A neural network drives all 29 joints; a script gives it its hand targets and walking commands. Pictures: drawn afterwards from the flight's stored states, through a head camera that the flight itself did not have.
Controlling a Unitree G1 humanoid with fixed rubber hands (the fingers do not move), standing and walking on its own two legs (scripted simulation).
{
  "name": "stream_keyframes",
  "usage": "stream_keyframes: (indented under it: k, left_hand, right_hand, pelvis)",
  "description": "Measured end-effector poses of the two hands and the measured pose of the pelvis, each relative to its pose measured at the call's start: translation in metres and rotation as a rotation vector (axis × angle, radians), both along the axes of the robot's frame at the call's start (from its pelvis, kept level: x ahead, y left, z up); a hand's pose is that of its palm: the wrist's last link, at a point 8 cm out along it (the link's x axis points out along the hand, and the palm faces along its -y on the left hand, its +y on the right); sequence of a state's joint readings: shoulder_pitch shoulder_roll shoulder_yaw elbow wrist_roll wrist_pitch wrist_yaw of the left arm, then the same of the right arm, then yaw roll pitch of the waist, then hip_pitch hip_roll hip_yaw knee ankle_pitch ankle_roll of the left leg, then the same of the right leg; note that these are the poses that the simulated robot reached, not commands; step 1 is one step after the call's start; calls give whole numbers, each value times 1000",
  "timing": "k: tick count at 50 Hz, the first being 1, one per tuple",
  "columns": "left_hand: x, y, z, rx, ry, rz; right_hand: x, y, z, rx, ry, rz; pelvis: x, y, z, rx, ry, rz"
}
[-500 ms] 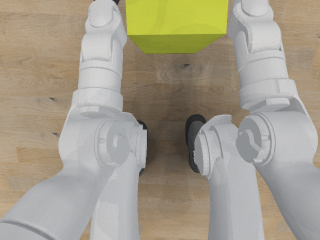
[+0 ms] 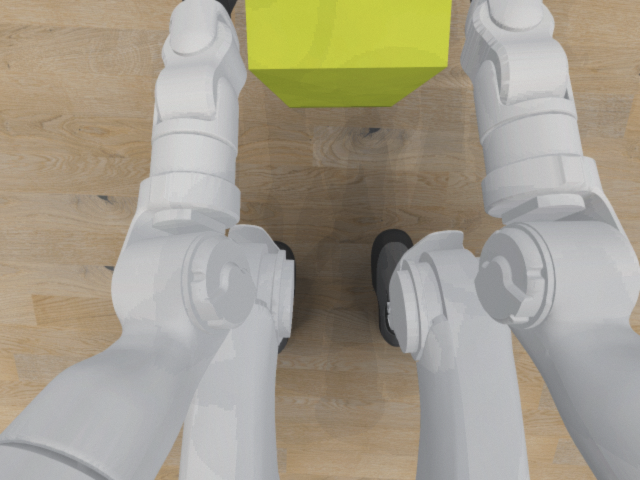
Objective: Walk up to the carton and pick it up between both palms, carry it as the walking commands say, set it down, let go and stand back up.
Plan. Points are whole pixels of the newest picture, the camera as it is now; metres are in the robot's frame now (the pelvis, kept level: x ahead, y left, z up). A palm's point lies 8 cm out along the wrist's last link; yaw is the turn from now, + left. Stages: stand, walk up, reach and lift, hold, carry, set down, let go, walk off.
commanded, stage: set down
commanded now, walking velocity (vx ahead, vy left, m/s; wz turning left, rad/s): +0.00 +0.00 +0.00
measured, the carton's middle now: (342, 15) +0.54 +0.01 -0.25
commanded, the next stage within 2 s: none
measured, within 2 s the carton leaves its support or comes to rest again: neither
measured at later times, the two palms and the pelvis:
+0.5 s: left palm out of the picture +0.53 +0.13 -0.17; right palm out of the picture +0.55 -0.11 -0.16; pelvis +0.00 +0.00 +0.00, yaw +0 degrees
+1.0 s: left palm (165, 0) +0.53 +0.18 -0.18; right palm out of the picture +0.55 -0.14 -0.17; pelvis -0.01 +0.00 +0.00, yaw +0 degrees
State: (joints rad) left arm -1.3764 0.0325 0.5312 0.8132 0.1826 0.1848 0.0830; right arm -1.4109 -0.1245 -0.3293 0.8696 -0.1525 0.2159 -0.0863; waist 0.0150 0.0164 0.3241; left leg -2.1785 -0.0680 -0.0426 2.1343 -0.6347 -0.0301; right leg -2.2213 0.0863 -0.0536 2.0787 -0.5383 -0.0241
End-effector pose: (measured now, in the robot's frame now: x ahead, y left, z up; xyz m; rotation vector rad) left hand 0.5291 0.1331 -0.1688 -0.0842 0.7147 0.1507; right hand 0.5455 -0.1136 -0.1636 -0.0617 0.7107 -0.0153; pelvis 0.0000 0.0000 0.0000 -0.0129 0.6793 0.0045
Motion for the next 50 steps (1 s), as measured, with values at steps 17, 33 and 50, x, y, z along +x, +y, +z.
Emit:
stream_keyframes:
  k: [17, 33, 50]
  left_hand:
    - [2, 1, -1, -10, -9, -7]
    - [2, 4, -5, 17, -18, -28]
    - [2, 44, -9, 119, -14, 13]
  right_hand:
    - [2, -1, -1, 7, -3, 7]
    - [-1, -3, -4, 0, -16, 11]
    - [1, -23, -6, -46, -22, -32]
  pelvis:
    - [0, 0, -1, 0, 2, -1]
    - [-3, 0, -2, 1, -8, -1]
    - [-8, 0, -4, 2, -23, -1]
